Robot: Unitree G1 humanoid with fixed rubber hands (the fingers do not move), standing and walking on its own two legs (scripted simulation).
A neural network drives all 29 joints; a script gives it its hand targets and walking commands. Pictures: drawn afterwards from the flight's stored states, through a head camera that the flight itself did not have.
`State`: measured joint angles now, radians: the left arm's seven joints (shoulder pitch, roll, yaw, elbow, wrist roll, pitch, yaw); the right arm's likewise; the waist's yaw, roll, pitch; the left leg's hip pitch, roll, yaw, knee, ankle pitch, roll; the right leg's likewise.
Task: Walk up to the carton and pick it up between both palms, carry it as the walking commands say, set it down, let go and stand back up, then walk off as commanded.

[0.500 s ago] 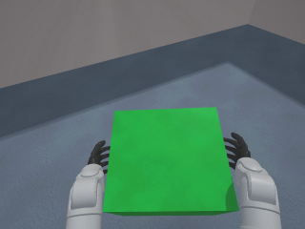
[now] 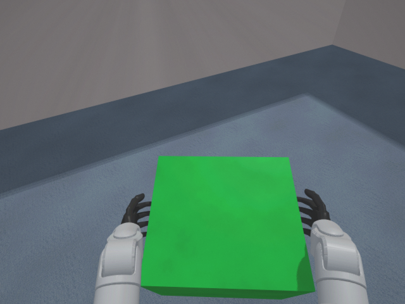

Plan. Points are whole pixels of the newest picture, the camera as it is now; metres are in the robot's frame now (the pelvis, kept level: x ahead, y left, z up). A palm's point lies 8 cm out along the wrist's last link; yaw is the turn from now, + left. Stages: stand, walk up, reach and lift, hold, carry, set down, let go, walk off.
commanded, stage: carry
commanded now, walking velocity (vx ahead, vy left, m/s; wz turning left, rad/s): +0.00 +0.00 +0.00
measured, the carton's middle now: (221, 229) +0.32 -0.01 -0.05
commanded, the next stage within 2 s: hold in 0.64 s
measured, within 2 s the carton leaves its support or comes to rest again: neither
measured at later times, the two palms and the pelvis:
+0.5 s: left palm (134, 229) +0.26 +0.17 +0.05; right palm (323, 224) +0.28 -0.20 +0.05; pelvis +0.00 -0.01 +0.00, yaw -1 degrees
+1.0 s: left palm (133, 224) +0.27 +0.17 +0.05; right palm (327, 216) +0.28 -0.20 +0.07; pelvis -0.01 +0.00 +0.01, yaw -5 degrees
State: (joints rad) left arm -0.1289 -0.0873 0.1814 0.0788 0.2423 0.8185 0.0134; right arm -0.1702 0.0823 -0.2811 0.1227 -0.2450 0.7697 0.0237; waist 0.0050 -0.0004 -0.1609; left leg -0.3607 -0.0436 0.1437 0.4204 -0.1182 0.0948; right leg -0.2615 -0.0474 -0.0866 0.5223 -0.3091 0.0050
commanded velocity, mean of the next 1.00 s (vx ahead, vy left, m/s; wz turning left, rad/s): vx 0.00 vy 0.00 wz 0.00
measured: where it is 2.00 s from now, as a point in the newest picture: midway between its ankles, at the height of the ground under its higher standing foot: outside the picture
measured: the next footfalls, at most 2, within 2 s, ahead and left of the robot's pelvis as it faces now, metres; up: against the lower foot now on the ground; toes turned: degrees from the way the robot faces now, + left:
none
